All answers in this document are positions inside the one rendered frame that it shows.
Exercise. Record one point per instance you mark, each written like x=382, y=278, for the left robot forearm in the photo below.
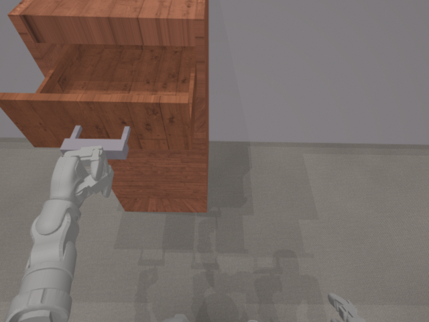
x=44, y=294

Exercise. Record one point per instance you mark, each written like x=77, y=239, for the handle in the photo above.
x=114, y=149

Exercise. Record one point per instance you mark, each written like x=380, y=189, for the left robot shin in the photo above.
x=180, y=315

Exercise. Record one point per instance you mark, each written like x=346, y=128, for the right robot hand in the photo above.
x=346, y=309

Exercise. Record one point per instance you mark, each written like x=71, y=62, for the cabinet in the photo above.
x=148, y=180

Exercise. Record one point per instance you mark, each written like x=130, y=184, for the drawer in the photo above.
x=105, y=87

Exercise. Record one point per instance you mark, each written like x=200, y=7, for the left robot hand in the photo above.
x=71, y=181

